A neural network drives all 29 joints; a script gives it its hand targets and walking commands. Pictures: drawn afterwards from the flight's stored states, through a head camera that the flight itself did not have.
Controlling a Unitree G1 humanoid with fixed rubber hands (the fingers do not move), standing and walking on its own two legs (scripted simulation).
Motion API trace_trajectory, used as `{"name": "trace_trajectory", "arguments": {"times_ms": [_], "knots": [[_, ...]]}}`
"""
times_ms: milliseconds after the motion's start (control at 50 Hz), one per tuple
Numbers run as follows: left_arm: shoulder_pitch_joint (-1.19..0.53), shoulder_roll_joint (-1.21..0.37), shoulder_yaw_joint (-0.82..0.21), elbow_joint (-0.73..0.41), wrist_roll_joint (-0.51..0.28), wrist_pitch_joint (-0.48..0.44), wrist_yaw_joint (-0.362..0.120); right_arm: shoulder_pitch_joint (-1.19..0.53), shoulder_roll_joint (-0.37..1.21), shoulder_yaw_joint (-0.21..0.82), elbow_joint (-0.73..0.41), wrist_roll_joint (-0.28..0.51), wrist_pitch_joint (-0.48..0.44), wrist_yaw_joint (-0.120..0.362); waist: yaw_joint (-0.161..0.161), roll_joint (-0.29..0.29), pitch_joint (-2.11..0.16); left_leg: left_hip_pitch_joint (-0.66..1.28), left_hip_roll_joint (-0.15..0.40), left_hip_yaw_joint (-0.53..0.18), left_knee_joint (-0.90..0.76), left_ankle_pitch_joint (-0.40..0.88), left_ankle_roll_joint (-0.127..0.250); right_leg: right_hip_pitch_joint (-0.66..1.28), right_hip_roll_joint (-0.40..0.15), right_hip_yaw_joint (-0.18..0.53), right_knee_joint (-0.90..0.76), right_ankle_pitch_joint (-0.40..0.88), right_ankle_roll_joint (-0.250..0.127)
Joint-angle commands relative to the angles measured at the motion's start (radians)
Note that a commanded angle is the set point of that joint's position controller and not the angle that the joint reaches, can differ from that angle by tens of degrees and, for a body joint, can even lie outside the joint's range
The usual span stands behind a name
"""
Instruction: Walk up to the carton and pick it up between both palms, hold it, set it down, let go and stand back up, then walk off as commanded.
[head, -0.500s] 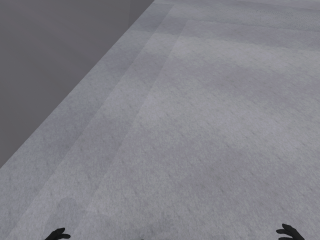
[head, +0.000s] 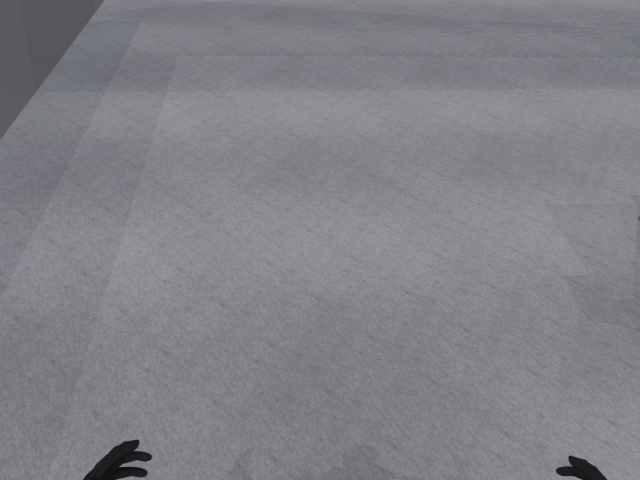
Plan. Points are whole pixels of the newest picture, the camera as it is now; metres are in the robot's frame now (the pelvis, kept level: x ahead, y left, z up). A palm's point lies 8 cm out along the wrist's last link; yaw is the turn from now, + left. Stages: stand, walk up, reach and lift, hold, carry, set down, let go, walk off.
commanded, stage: walk up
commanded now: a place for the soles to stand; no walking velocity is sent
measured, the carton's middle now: out of the picture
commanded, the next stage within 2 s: none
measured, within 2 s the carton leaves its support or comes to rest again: neither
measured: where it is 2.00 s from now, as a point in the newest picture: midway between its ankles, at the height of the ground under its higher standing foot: (456, 398)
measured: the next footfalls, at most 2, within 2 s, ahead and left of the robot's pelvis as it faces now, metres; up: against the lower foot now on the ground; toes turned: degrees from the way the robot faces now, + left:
right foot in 0.06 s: +0.11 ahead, -0.18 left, +0.00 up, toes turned -7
left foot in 0.48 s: +0.25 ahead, -0.03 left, +0.00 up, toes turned -12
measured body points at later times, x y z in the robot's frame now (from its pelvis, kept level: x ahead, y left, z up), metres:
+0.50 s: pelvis +0.14 -0.09 +0.00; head +0.17 -0.09 +0.45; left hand +0.32 +0.17 -0.11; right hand +0.19 -0.45 -0.09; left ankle +0.21 -0.02 -0.73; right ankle +0.07 -0.17 -0.73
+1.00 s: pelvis +0.26 -0.23 -0.01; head +0.26 -0.25 +0.44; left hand +0.55 -0.07 -0.09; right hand +0.14 -0.55 -0.12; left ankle +0.24 -0.04 -0.66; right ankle +0.22 -0.33 -0.73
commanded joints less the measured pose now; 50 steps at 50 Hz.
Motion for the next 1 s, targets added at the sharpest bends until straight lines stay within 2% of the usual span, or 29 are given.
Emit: {"name": "trace_trajectory", "arguments": {"times_ms": [0, 20, 40, 60, 80, 100, 140, 200, 300, 340, 400, 420, 440, 460, 480, 500, 540, 560, 600, 660, 720, 760, 820, 840, 860, 880, 900, 940, 980], "knots": [[0.072, 0.152, 0.120, -0.038, -0.014, -0.025, 0.029, -0.104, -0.283, -0.145, -0.079, -0.009, 0.011, 0.020, 0.083, 0.219, -0.127, 0.102, 0.154, -0.031, -0.020, 0.249, 0.166, 0.151, 0.028, -0.181, -0.225, 0.082, 0.028], [0.186, 0.178, 0.136, -0.003, -0.009, -0.032, 0.038, -0.125, -0.264, -0.143, -0.081, -0.007, 0.020, 0.026, 0.153, 0.074, -0.198, 0.025, 0.081, -0.003, 0.231, 0.226, 0.132, 0.309, 0.077, -0.142, -0.303, 0.131, -0.005], [0.292, 0.245, 0.161, 0.038, 0.003, -0.037, 0.058, -0.134, -0.192, -0.125, -0.086, -0.008, 0.026, 0.026, 0.212, -0.085, -0.165, -0.156, -0.011, 0.000, 0.480, 0.059, 0.081, 0.410, 0.052, 0.037, -0.398, 0.024, -0.053], [0.255, 0.315, 0.168, 0.020, 0.007, -0.040, 0.074, -0.150, -0.136, -0.101, -0.119, 0.003, 0.019, 0.028, 0.183, -0.280, -0.103, -0.404, -0.119, -0.073, 0.578, -0.220, 0.038, 0.480, -0.073, 0.346, -0.514, 0.074, -0.111], [0.186, 0.337, 0.177, 0.001, -0.001, -0.031, 0.073, -0.094, -0.164, -0.105, -0.105, 0.003, 0.009, 0.021, 0.137, -0.289, -0.112, -0.552, -0.166, -0.192, 0.561, -0.283, 0.019, 0.565, -0.130, 0.635, -0.579, 0.023, -0.201], [0.159, 0.345, 0.184, -0.032, -0.010, -0.032, 0.072, -0.092, -0.190, -0.099, -0.105, 0.005, -0.004, 0.020, 0.127, -0.197, -0.099, -0.591, -0.121, -0.228, 0.553, -0.281, 0.028, 0.562, -0.177, 0.655, -0.558, 0.019, -0.274], [0.111, 0.287, 0.170, -0.025, -0.022, -0.027, 0.080, -0.104, -0.196, -0.093, -0.092, -0.002, -0.014, 0.014, 0.095, -0.097, -0.048, -0.596, -0.094, -0.266, 0.483, -0.233, 0.042, 0.567, -0.108, 0.503, -0.477, 0.165, -0.217], [0.098, 0.237, 0.146, -0.047, -0.030, -0.041, 0.080, -0.098, -0.185, -0.089, -0.097, -0.008, -0.012, 0.015, 0.067, -0.110, -0.007, -0.431, -0.127, -0.267, 0.378, -0.149, 0.053, 0.362, -0.041, 0.441, -0.485, 0.256, -0.157], [0.093, 0.246, 0.148, -0.080, -0.010, -0.044, 0.067, -0.097, -0.171, -0.091, -0.093, -0.005, -0.030, -0.003, 0.061, -0.130, -0.014, -0.404, -0.180, -0.270, 0.169, -0.113, 0.043, 0.396, -0.048, 0.471, -0.460, 0.286, -0.182], [0.081, 0.210, 0.122, -0.066, -0.019, -0.046, 0.062, -0.094, -0.187, -0.106, -0.114, -0.007, -0.040, -0.010, 0.049, -0.038, -0.022, -0.305, -0.178, -0.266, 0.075, -0.049, 0.060, 0.352, -0.034, 0.489, -0.455, 0.342, -0.207], [-0.059, 0.181, 0.109, -0.099, -0.031, -0.050, 0.059, 0.087, -0.172, -0.116, -0.063, -0.015, -0.057, -0.031, -0.066, -0.017, -0.088, 0.140, -0.172, -0.243, -0.189, 0.196, 0.088, 0.084, 0.082, 0.312, -0.239, 0.415, -0.114], [-0.095, 0.127, 0.099, -0.120, -0.038, -0.053, 0.061, 0.171, -0.194, -0.130, -0.053, -0.022, -0.054, -0.040, -0.115, 0.068, -0.166, 0.386, -0.092, -0.328, -0.267, 0.209, 0.103, -0.067, 0.162, 0.207, -0.083, 0.382, -0.055], [0.004, 0.039, 0.088, -0.116, -0.036, -0.058, 0.066, 0.187, -0.284, -0.147, -0.048, -0.033, -0.042, -0.052, -0.088, 0.313, -0.266, 0.602, 0.192, -0.584, -0.272, 0.167, 0.159, -0.259, 0.246, 0.060, 0.113, -0.116, -0.010], [0.051, 0.098, 0.090, -0.089, -0.006, -0.046, 0.072, 0.100, -0.317, -0.155, -0.078, -0.032, -0.030, -0.050, -0.051, 0.198, -0.241, 0.559, 0.316, -0.685, -0.282, 0.078, 0.192, -0.325, 0.194, 0.033, 0.213, -0.185, 0.024], [0.092, 0.138, 0.099, -0.074, 0.004, -0.035, 0.067, 0.040, -0.319, -0.155, -0.096, -0.022, -0.029, -0.049, -0.011, 0.150, -0.237, 0.480, 0.334, -0.708, -0.303, -0.031, 0.183, -0.303, 0.148, 0.038, 0.262, -0.150, 0.029], [0.048, 0.181, 0.105, -0.069, 0.001, -0.036, 0.063, 0.022, -0.306, -0.155, -0.092, -0.020, -0.033, -0.043, -0.025, 0.158, -0.179, 0.428, 0.336, -0.625, -0.290, -0.023, 0.215, -0.298, 0.081, 0.045, 0.237, -0.093, 0.026], [-0.038, 0.194, 0.120, -0.068, -0.001, -0.046, 0.050, 0.088, -0.250, -0.141, -0.066, -0.022, -0.037, -0.037, -0.060, 0.127, -0.060, 0.361, 0.217, -0.452, -0.265, 0.244, 0.128, -0.291, 0.067, 0.036, 0.264, 0.010, 0.033], [-0.039, 0.184, 0.117, -0.060, -0.016, -0.049, 0.048, 0.100, -0.241, -0.138, -0.065, -0.021, -0.039, -0.030, -0.075, 0.211, -0.054, 0.359, 0.190, -0.397, -0.266, 0.320, 0.107, -0.283, 0.073, 0.013, 0.290, 0.031, 0.046], [-0.032, 0.147, 0.103, -0.074, -0.021, -0.042, 0.039, 0.094, -0.240, -0.133, -0.061, -0.015, -0.031, -0.021, -0.073, 0.217, -0.049, 0.352, 0.187, -0.315, -0.240, 0.374, 0.105, -0.262, 0.066, -0.012, 0.212, 0.046, 0.050], [-0.090, 0.149, 0.108, -0.080, -0.031, -0.036, 0.034, 0.036, -0.239, -0.138, -0.082, -0.017, -0.022, -0.001, -0.068, 0.242, 0.011, 0.238, 0.167, -0.212, -0.280, 0.270, 0.209, -0.225, 0.024, -0.056, 0.140, 0.039, 0.062], [-0.154, 0.166, 0.103, -0.094, -0.027, -0.042, 0.025, 0.020, -0.277, -0.149, -0.091, -0.015, -0.035, 0.009, -0.069, 0.207, 0.065, 0.238, 0.209, -0.181, -0.279, 0.258, 0.221, -0.228, -0.019, -0.055, 0.004, 0.049, 0.055], [-0.165, 0.169, 0.107, -0.093, -0.028, -0.049, 0.029, 0.010, -0.297, -0.150, -0.099, -0.017, -0.033, 0.016, -0.059, 0.193, 0.034, 0.170, 0.202, -0.123, -0.231, 0.259, 0.210, -0.116, -0.018, -0.088, -0.078, 0.050, 0.037], [0.044, 0.192, 0.135, -0.015, -0.042, -0.062, 0.053, -0.056, -0.281, -0.137, -0.109, -0.008, -0.022, 0.027, 0.064, 0.151, -0.054, -0.014, 0.092, -0.011, 0.083, 0.446, 0.169, 0.280, 0.083, -0.170, -0.199, 0.131, 0.000], [0.206, 0.230, 0.162, 0.021, -0.035, -0.070, 0.071, -0.037, -0.239, -0.131, -0.119, -0.013, -0.016, 0.030, 0.145, 0.017, -0.133, -0.126, 0.025, 0.013, 0.392, 0.428, 0.134, 0.506, 0.133, -0.108, -0.262, 0.114, -0.053], [0.300, 0.287, 0.177, 0.036, -0.030, -0.070, 0.096, -0.039, -0.177, -0.104, -0.130, -0.014, -0.015, 0.034, 0.192, -0.175, -0.158, -0.328, -0.064, -0.017, 0.632, 0.090, 0.100, 0.632, 0.039, 0.134, -0.357, -0.087, -0.112], [0.260, 0.354, 0.185, 0.021, -0.031, -0.074, 0.109, -0.036, -0.164, -0.096, -0.170, 0.010, -0.028, 0.037, 0.135, -0.342, -0.143, -0.563, -0.205, -0.100, 0.734, -0.163, 0.056, 0.709, -0.115, 0.633, -0.469, 0.070, -0.248], [0.247, 0.346, 0.192, 0.017, -0.046, -0.067, 0.107, -0.082, -0.209, -0.092, -0.180, 0.002, -0.033, 0.037, 0.145, -0.243, -0.119, -0.622, -0.169, -0.255, 0.692, -0.213, 0.059, 0.681, -0.178, 0.799, -0.502, 0.038, -0.321], [0.186, 0.313, 0.180, 0.004, -0.061, -0.067, 0.126, -0.124, -0.219, -0.096, -0.179, 0.006, -0.052, 0.039, 0.107, -0.012, -0.070, -0.637, -0.096, -0.306, 0.656, -0.149, 0.075, 0.647, -0.147, 0.602, -0.436, 0.205, -0.286], [0.140, 0.263, 0.149, 0.007, -0.070, -0.082, 0.140, -0.055, -0.178, -0.096, -0.148, -0.007, -0.045, 0.044, 0.024, -0.020, 0.001, -0.529, -0.072, -0.306, 0.552, -0.096, 0.076, 0.483, -0.082, 0.408, -0.394, 0.417, -0.195]]}}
